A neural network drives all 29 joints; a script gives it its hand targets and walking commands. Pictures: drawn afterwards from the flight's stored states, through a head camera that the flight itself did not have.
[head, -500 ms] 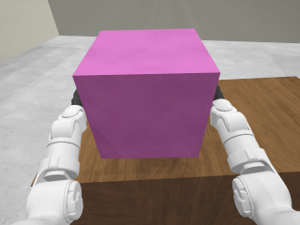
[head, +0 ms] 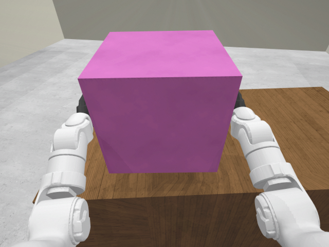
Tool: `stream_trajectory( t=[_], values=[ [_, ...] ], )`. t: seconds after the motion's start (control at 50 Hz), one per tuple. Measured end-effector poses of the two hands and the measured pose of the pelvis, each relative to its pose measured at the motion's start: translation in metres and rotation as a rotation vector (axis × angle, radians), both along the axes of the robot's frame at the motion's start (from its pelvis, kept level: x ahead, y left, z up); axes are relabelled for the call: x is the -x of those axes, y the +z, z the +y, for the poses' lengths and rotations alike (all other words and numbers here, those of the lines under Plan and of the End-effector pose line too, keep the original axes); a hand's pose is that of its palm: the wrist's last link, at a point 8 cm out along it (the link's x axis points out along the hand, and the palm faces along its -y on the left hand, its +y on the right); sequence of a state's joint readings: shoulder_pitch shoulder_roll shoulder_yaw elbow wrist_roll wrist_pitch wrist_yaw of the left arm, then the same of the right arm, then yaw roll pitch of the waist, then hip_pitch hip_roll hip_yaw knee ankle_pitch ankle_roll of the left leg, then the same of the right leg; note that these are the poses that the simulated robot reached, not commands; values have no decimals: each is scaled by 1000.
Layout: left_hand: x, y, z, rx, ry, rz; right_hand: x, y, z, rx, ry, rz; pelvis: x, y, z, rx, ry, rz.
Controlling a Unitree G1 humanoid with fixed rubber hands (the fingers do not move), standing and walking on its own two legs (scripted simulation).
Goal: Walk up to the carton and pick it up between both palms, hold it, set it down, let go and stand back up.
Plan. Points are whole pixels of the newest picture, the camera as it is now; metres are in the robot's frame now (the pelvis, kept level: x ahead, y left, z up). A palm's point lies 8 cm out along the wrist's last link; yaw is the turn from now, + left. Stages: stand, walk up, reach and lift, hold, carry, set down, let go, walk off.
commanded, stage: hold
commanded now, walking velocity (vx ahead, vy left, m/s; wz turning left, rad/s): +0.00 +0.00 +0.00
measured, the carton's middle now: (162, 100) +0.44 -0.01 +0.20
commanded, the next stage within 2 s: set down in 1.68 s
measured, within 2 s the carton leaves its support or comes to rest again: neither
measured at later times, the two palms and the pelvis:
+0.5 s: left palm (86, 115) +0.38 +0.18 +0.20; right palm (239, 110) +0.37 -0.19 +0.20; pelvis +0.00 +0.00 +0.00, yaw +0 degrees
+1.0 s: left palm (86, 115) +0.37 +0.18 +0.20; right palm (240, 111) +0.37 -0.20 +0.20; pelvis +0.00 +0.00 +0.00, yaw +0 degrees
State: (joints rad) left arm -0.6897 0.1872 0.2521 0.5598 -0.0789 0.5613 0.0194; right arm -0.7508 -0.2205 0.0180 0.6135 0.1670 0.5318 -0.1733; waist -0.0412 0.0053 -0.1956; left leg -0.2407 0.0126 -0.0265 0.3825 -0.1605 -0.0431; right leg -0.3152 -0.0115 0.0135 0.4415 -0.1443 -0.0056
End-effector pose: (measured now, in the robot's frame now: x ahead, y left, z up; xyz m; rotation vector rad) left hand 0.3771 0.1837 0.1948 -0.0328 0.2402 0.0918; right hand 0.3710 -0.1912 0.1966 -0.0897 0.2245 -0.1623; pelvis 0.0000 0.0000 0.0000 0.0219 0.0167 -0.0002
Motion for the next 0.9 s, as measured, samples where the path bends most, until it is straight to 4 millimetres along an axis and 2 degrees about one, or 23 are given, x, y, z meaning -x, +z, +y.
stream_trajectory(
  t=[0.12,0.9],
  values=[
    [1,7,-1,-7,0,-18,1,5,-1,-9,1,-21,0,0,0,0,0,0],
    [3,7,-4,-24,-2,-2,3,3,-4,-31,-3,-13,1,0,0,0,0,-2]
  ],
)
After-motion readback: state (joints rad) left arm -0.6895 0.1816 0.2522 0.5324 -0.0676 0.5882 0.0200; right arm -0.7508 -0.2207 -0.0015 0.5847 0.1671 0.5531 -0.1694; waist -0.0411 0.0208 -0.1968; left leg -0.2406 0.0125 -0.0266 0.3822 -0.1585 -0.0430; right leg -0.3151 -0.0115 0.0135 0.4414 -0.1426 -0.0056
